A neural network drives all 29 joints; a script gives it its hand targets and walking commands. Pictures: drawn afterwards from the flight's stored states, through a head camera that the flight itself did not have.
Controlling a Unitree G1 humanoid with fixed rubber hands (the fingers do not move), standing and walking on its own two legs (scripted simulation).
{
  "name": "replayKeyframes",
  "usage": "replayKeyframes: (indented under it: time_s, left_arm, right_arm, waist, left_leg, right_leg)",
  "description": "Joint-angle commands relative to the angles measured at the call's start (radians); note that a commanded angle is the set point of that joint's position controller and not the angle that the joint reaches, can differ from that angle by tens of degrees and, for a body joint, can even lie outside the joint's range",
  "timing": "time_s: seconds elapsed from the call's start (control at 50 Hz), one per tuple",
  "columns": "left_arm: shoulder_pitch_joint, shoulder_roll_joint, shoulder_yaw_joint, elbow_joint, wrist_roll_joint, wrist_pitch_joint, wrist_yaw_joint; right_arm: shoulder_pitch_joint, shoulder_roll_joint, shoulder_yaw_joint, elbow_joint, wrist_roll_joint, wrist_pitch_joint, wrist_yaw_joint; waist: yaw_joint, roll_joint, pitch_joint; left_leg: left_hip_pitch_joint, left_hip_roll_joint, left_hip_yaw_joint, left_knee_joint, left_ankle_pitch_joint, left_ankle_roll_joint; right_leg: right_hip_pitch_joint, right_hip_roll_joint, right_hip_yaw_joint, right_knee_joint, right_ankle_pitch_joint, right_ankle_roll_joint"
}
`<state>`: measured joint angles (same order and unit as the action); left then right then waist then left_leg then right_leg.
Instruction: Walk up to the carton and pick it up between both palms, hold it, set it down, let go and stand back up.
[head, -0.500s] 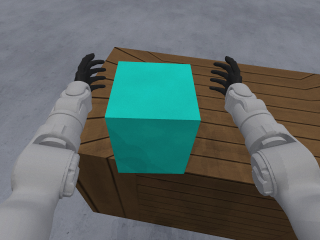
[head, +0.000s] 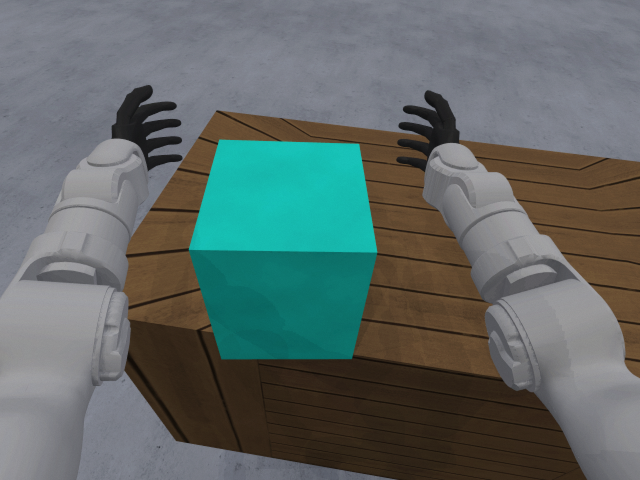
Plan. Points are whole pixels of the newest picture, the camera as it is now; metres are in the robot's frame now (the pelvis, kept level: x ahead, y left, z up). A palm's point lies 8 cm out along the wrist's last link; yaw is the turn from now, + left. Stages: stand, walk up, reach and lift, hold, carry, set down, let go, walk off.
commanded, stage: set down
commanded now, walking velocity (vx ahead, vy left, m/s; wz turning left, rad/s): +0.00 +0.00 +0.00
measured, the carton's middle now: (288, 254) +0.44 +0.03 +0.04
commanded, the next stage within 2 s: none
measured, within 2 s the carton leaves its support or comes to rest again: neither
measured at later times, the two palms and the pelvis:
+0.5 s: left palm (119, 237) +0.39 +0.22 +0.14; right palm (439, 235) +0.37 -0.15 +0.14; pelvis -0.01 +0.01 +0.00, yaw +0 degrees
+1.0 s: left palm (118, 316) +0.33 +0.23 +0.08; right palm (443, 307) +0.31 -0.16 +0.08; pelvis +0.00 +0.01 +0.00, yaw -1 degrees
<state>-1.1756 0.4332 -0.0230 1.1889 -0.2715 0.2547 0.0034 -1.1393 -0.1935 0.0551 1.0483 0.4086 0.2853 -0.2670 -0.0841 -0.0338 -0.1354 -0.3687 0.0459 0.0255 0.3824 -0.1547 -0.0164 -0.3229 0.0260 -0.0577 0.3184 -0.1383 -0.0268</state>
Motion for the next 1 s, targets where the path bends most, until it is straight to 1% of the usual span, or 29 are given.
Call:
replayKeyframes:
  time_s: [0.0, 0.08, 0.1, 0.14, 0.16, 0.2, 0.22, 0.3, 0.34, 0.4, 0.42, 0.44, 0.48, 0.52, 0.58, 0.6, 0.62, 0.64, 0.66, 0.68, 0.7, 0.72, 0.78, 0.8, 0.86, 0.88, 0.92, 0.96, 0.98]
  left_arm:
    - [-0.31, 0.095, 0.093, -0.257, 0.087, 0.029, -0.035]
    - [-0.205, 0.055, 0.113, -0.415, 0.128, 0.075, -0.045]
    - [-0.189, 0.065, 0.132, -0.45, 0.136, 0.085, -0.045]
    - [-0.162, 0.07, 0.15, -0.551, 0.138, 0.092, -0.042]
    - [-0.164, 0.089, 0.162, -0.596, 0.134, 0.094, -0.035]
    - [-0.096, 0.077, 0.174, -0.645, 0.136, 0.104, -0.03]
    - [-0.099, 0.08, 0.181, -0.688, 0.134, 0.107, -0.029]
    - [-0.033, 0.06, 0.174, -0.789, 0.12, 0.116, -0.023]
    - [-0.082, 0.071, 0.171, -0.757, 0.105, 0.121, -0.018]
    - [-0.057, 0.046, 0.149, -0.761, 0.082, 0.114, -0.005]
    - [-0.012, 0.028, 0.154, -0.755, 0.086, 0.116, -0.003]
    - [0.081, 0.002, 0.155, -0.749, 0.108, 0.122, -0.009]
    - [0.104, 0.013, 0.175, -0.744, 0.125, 0.129, -0.028]
    - [0.18, -0.021, 0.179, -0.77, 0.151, 0.134, -0.032]
    - [0.2, -0.007, 0.2, -0.828, 0.164, 0.138, -0.041]
    - [0.257, -0.029, 0.194, -0.838, 0.167, 0.138, -0.039]
    - [0.214, -0.012, 0.194, -0.877, 0.152, 0.133, -0.036]
    - [0.303, -0.037, 0.193, -0.884, 0.157, 0.13, -0.035]
    - [0.239, -0.015, 0.193, -0.94, 0.143, 0.121, -0.033]
    - [0.319, -0.039, 0.19, -0.922, 0.15, 0.119, -0.033]
    - [0.237, -0.016, 0.19, -0.948, 0.135, 0.112, -0.032]
    - [0.353, -0.049, 0.179, -0.973, 0.145, 0.107, -0.029]
    - [0.418, -0.06, 0.19, -0.994, 0.151, 0.104, -0.034]
    - [0.42, -0.058, 0.178, -1.02, 0.146, 0.101, -0.04]
    - [0.545, -0.074, 0.181, -1.079, 0.158, 0.087, -0.045]
    - [0.521, -0.058, 0.179, -1.107, 0.148, 0.081, -0.047]
    - [0.642, -0.08, 0.179, -1.117, 0.15, 0.071, -0.054]
    - [0.687, -0.08, 0.18, -1.167, 0.151, 0.053, -0.059]
    - [0.776, -0.099, 0.176, -1.182, 0.157, 0.045, -0.062]
  right_arm:
    - [-0.258, -0.112, 0.009, -0.158, 0.025, -0.026, -0.011]
    - [-0.155, -0.119, -0.038, -0.251, -0.006, -0.039, -0.017]
    - [-0.154, -0.116, -0.043, -0.29, -0.012, -0.041, -0.019]
    - [-0.131, -0.115, -0.066, -0.409, -0.036, -0.052, -0.02]
    - [-0.132, -0.106, -0.062, -0.464, -0.038, -0.053, -0.023]
    - [-0.073, -0.086, -0.055, -0.522, -0.04, -0.052, -0.021]
    - [-0.074, -0.081, -0.05, -0.564, -0.037, -0.052, -0.019]
    - [0.017, -0.068, -0.066, -0.642, -0.05, -0.044, -0.005]
    - [-0.018, -0.068, -0.087, -0.637, -0.071, -0.03, 0.002]
    - [0.034, -0.057, -0.109, -0.623, -0.091, -0.019, 0.017]
    - [0.072, -0.05, -0.104, -0.623, -0.09, -0.017, 0.022]
    - [0.162, -0.039, -0.094, -0.588, -0.094, -0.015, 0.024]
    - [0.175, -0.032, -0.093, -0.6, -0.103, -0.016, 0.016]
    - [0.242, -0.032, -0.09, -0.599, -0.103, -0.024, 0.016]
    - [0.245, -0.033, -0.091, -0.693, -0.116, -0.044, 0.013]
    - [0.294, -0.028, -0.096, -0.703, -0.123, -0.05, 0.013]
    - [0.251, -0.038, -0.109, -0.77, -0.131, -0.063, 0.011]
    - [0.331, -0.008, -0.083, -0.783, -0.126, -0.071, 0.015]
    - [0.279, -0.026, -0.108, -0.836, -0.137, -0.079, 0.016]
    - [0.366, 0.011, -0.084, -0.817, -0.136, -0.079, 0.02]
    - [0.299, -0.007, -0.097, -0.855, -0.146, -0.081, 0.021]
    - [0.431, 0.019, -0.08, -0.844, -0.139, -0.084, 0.027]
    - [0.49, 0.022, -0.069, -0.864, -0.149, -0.088, 0.037]
    - [0.497, 0.017, -0.081, -0.893, -0.156, -0.093, 0.035]
    - [0.626, 0.032, -0.074, -0.927, -0.156, -0.108, 0.037]
    - [0.609, 0.026, -0.084, -0.959, -0.163, -0.113, 0.037]
    - [0.716, 0.041, -0.07, -0.987, -0.177, -0.13, 0.036]
    - [0.764, 0.046, -0.065, -1.03, -0.182, -0.144, 0.036]
    - [0.85, 0.055, -0.056, -1.037, -0.187, -0.154, 0.038]
  waist:
    - [0.018, 0.117, -0.403]
    - [-0.003, 0.146, -0.343]
    - [0.012, 0.13, -0.322]
    - [0.002, 0.113, -0.347]
    - [0.019, 0.098, -0.353]
    - [0.021, 0.091, -0.338]
    - [0.033, 0.098, -0.351]
    - [0.028, 0.125, -0.356]
    - [0.027, 0.122, -0.318]
    - [0.025, 0.134, -0.305]
    - [0.035, 0.129, -0.299]
    - [0.024, 0.137, -0.253]
    - [0.026, 0.104, -0.232]
    - [0.03, 0.121, -0.188]
    - [0.045, 0.095, -0.175]
    - [0.035, 0.089, -0.142]
    - [0.039, 0.086, -0.172]
    - [0.053, 0.072, -0.139]
    - [0.048, 0.082, -0.177]
    - [0.051, 0.071, -0.131]
    - [0.05, 0.08, -0.158]
    - [0.054, 0.085, -0.134]
    - [0.071, 0.083, -0.123]
    - [0.052, 0.085, -0.144]
    - [0.064, 0.105, -0.121]
    - [0.065, 0.113, -0.137]
    - [0.06, 0.082, -0.105]
    - [0.063, 0.098, -0.105]
    - [0.067, 0.083, -0.085]
  left_leg:
    - [0.333, -0.064, 0.015, 0.019, 0.435, -0.036]
    - [0.404, -0.063, 0.021, 0.02, 0.447, -0.047]
    - [0.407, -0.063, 0.026, 0.019, 0.441, -0.044]
    - [0.402, -0.067, 0.027, 0.021, 0.416, -0.038]
    - [0.4, -0.071, 0.031, 0.025, 0.412, -0.031]
    - [0.386, -0.073, 0.035, 0.023, 0.372, -0.022]
    - [0.379, -0.072, 0.036, 0.018, 0.354, -0.019]
    - [0.376, -0.066, 0.035, 0.011, 0.289, -0.015]
    - [0.342, -0.059, 0.03, 0.0, 0.189, -0.006]
    - [0.327, -0.047, 0.02, -0.019, 0.106, 0.001]
    - [0.337, -0.042, 0.014, -0.023, 0.103, 0.001]
    - [0.352, -0.041, 0.012, -0.024, 0.137, -0.005]
    - [0.341, -0.052, 0.017, -0.025, 0.138, 0.0]
    - [0.355, -0.047, 0.015, -0.036, 0.151, -0.009]
    - [0.337, -0.055, 0.021, -0.041, 0.145, -0.003]
    - [0.34, -0.054, 0.021, -0.043, 0.143, -0.008]
    - [0.333, -0.055, 0.024, -0.039, 0.131, -0.003]
    - [0.338, -0.055, 0.026, -0.041, 0.137, 0.0]
    - [0.324, -0.059, 0.029, -0.037, 0.129, 0.002]
    - [0.335, -0.057, 0.023, -0.04, 0.126, 0.005]
    - [0.317, -0.057, 0.026, -0.042, 0.099, 0.006]
    - [0.335, -0.055, 0.024, -0.041, 0.14, 0.002]
    - [0.35, -0.053, 0.025, -0.043, 0.162, -0.002]
    - [0.356, -0.053, 0.025, -0.039, 0.168, -0.001]
    - [0.378, -0.053, 0.024, -0.035, 0.218, -0.008]
    - [0.371, -0.057, 0.031, -0.032, 0.225, -0.01]
    - [0.384, -0.063, 0.026, -0.028, 0.257, -0.011]
    - [0.389, -0.064, 0.027, -0.028, 0.28, -0.019]
    - [0.394, -0.063, 0.023, -0.028, 0.308, -0.02]
  right_leg:
    - [0.329, 0.025, 0.026, 0.011, 0.487, 0.047]
    - [0.31, 0.038, 0.007, -0.02, 0.41, 0.043]
    - [0.306, 0.043, 0.003, -0.026, 0.394, 0.046]
    - [0.321, 0.042, -0.001, -0.022, 0.377, 0.053]
    - [0.32, 0.042, 0.003, -0.016, 0.387, 0.06]
    - [0.34, 0.038, 0.007, -0.009, 0.371, 0.059]
    - [0.337, 0.035, 0.01, -0.007, 0.351, 0.059]
    - [0.313, 0.03, 0.01, -0.006, 0.26, 0.049]
    - [0.25, 0.026, 0.005, -0.011, 0.145, 0.044]
    - [0.222, 0.021, 0.011, -0.013, 0.061, 0.035]
    - [0.226, 0.023, 0.013, -0.012, 0.057, 0.033]
    - [0.248, 0.025, 0.015, -0.017, 0.091, 0.03]
    - [0.272, 0.02, 0.018, -0.026, 0.103, 0.038]
    - [0.278, 0.025, 0.016, -0.03, 0.087, 0.03]
    - [0.29, 0.027, 0.015, -0.031, 0.07, 0.035]
    - [0.289, 0.03, 0.012, -0.035, 0.06, 0.033]
    - [0.281, 0.029, 0.012, -0.031, 0.047, 0.035]
    - [0.293, 0.032, 0.011, -0.027, 0.058, 0.033]
    - [0.28, 0.029, 0.01, -0.024, 0.044, 0.036]
    - [0.283, 0.026, 0.016, -0.025, 0.047, 0.034]
    - [0.262, 0.023, 0.016, -0.024, 0.018, 0.034]
    - [0.28, 0.027, 0.017, -0.019, 0.059, 0.029]
    - [0.281, 0.026, 0.022, -0.021, 0.061, 0.029]
    - [0.285, 0.024, 0.022, -0.023, 0.067, 0.032]
    - [0.302, 0.022, 0.029, -0.024, 0.1, 0.026]
    - [0.298, 0.021, 0.031, -0.023, 0.1, 0.028]
    - [0.316, 0.018, 0.033, -0.026, 0.141, 0.031]
    - [0.321, 0.015, 0.039, -0.027, 0.161, 0.029]
    - [0.347, 0.02, 0.037, -0.024, 0.186, 0.029]
